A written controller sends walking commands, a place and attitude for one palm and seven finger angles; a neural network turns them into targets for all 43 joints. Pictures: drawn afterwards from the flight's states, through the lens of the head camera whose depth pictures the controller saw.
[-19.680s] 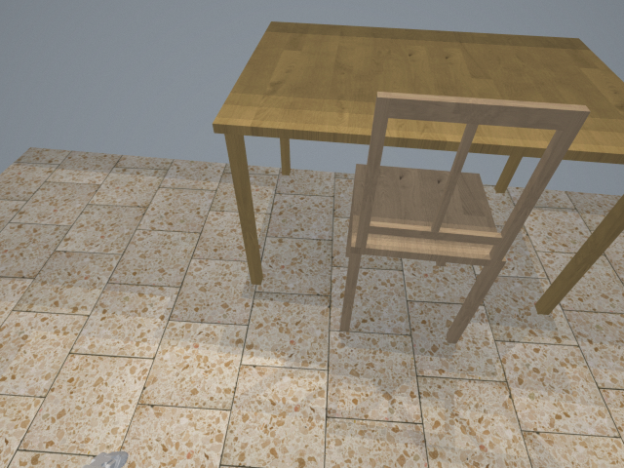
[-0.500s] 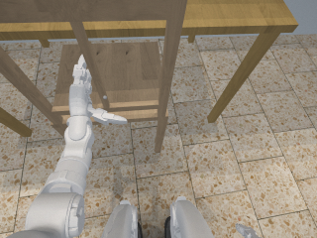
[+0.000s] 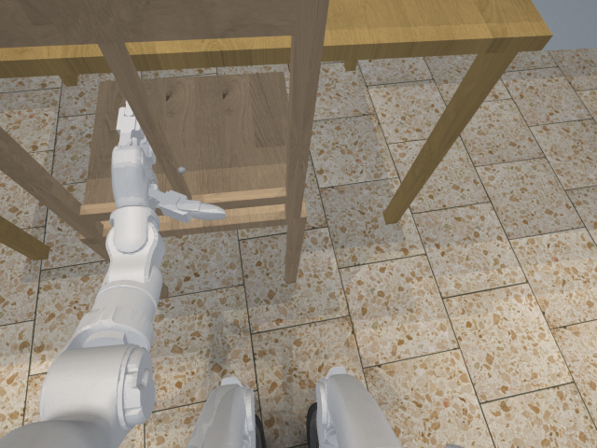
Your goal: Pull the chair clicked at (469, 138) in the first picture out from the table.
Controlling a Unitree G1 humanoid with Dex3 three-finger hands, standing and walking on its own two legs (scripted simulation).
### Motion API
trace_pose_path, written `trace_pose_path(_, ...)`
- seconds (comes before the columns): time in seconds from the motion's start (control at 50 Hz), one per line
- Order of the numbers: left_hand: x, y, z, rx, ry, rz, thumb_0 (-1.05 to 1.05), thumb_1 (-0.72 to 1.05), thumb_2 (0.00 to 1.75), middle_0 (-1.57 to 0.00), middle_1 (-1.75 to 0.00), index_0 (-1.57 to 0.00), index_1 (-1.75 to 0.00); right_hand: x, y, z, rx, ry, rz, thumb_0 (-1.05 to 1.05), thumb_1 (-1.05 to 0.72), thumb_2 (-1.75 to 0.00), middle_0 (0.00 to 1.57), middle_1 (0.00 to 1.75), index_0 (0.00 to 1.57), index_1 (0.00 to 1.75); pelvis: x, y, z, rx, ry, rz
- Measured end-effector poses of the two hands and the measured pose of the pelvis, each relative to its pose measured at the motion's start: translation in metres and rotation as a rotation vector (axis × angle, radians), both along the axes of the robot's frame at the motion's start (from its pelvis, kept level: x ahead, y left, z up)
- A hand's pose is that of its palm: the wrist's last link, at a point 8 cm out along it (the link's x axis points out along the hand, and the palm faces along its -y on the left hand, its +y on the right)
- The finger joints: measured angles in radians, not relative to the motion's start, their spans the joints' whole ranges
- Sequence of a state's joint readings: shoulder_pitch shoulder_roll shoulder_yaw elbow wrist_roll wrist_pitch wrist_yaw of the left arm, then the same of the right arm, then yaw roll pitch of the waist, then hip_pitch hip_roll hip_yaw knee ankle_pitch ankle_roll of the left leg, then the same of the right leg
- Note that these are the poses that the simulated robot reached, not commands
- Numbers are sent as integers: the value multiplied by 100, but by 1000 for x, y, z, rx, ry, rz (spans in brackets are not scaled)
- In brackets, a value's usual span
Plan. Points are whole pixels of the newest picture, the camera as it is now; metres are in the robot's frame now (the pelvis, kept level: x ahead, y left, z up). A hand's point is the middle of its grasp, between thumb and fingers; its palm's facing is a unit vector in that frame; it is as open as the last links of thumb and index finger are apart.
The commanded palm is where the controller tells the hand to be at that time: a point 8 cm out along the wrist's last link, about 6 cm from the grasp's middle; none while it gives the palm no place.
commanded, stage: push the fingers through the gap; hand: left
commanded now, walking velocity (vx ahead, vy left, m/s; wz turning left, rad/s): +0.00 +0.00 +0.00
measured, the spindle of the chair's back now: (158, 142) +0.50 +0.15 +0.05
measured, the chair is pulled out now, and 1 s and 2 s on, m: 0.00 0.00 0.04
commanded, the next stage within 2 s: hook a spindle and tug to test in 0.18 s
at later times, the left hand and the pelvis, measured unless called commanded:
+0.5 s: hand (177, 174) +0.47 +0.14 +0.02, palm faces +0.08 -1.00 -0.02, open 16.4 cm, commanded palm +0.44 +0.18 +0.02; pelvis +0.00 +0.01 +0.00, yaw +0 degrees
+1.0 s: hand (182, 169) +0.47 +0.13 +0.03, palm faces +0.08 -1.00 -0.04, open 8.5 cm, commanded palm +0.44 +0.16 +0.02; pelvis +0.00 +0.01 +0.00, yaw +0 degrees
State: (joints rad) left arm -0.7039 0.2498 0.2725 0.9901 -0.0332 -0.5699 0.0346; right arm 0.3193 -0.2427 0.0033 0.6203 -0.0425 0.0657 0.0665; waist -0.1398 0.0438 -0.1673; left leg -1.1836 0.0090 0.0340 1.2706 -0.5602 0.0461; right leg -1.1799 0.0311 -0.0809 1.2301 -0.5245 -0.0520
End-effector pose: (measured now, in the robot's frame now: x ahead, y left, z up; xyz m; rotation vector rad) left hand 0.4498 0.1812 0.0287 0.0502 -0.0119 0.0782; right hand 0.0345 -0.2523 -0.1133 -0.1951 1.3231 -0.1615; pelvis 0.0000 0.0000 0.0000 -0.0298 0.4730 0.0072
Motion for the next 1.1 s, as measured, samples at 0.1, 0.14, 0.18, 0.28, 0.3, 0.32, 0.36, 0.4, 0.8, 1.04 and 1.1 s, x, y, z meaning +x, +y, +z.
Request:
trace_pose_path(0.1, -5, 5, -2, -9, 14, 13, -1, -50, 30, -6, -8, -6, -8, 5, -1, 2, -4, -13, 12, 0, -90, -90, 20, 30, 20, 30, -1, -2, 1, -2, -8, 7)
trace_pose_path(0.14, -5, 6, -2, -15, 9, 15, -1, -50, 30, -6, -8, -6, -8, 8, -2, 3, -11, -21, 19, 0, -90, -90, 20, 30, 20, 30, -2, -2, 1, -4, -8, 10)
trace_pose_path(0.18, -3, 6, -1, -17, -4, 10, -1, -50, 30, -6, -8, -6, -8, 10, -4, 3, -19, -29, 23, 0, -90, -90, 20, 30, 20, 30, -2, -2, 0, -6, -7, 13)
trace_pose_path(0.28, 0, 6, 3, -8, -23, -16, -1, -50, 30, -6, -8, -6, -8, 13, -6, 3, -32, -40, 25, 0, -90, -90, 20, 30, 20, 30, -4, 0, -2, -10, -4, 14)
trace_pose_path(0.3, 0, 5, 3, -8, -22, -20, -1, -50, 30, -6, -8, -6, -8, 13, -5, 3, -32, -40, 24, 0, -90, -90, 20, 30, 20, 30, -4, 1, -2, -11, -4, 14)
trace_pose_path(0.32, 0, 5, 3, -9, -19, -23, -1, -50, 30, -6, -8, -6, -8, 13, -5, 2, -30, -39, 23, 0, -90, -90, 20, 30, 20, 30, -4, 1, -2, -11, -5, 13)
trace_pose_path(0.36, -1, 4, 2, -15, -7, -25, -1, -50, 30, -7, -9, -7, -10, 13, -4, 2, -27, -39, 20, 0, -90, -90, 20, 30, 20, 30, -4, 3, -2, -10, -6, 11)
trace_pose_path(0.4, -3, 3, -1, -23, 8, -20, -1, -50, 30, -8, -13, -8, -13, 12, -2, 3, -23, -38, 18, 0, -90, -90, 20, 30, 20, 30, -4, 4, -1, -10, -8, 9)
trace_pose_path(0.8, 2, -4, -3, -34, 6, -18, -1, -29, 39, -37, -104, -37, -104, -2, 11, 0, -10, 0, -1, 0, -90, -90, 20, 30, 20, 30, -4, 12, -2, -17, 0, 6)
trace_pose_path(1.04, -1, -2, 2, -8, -10, -4, 0, 31, 64, -49, -140, -45, -140, 2, 11, 1, 3, 6, 2, 0, -90, -90, 20, 30, 20, 30, -1, 10, 0, -16, -7, 8)
trace_pose_path(1.1, -1, -2, 2, -21, -7, -2, 0, 48, 72, -50, -142, -45, -143, 5, 9, 2, 0, 3, 3, 0, -90, -90, 20, 30, 20, 30, 0, 9, 1, -14, -6, 7)
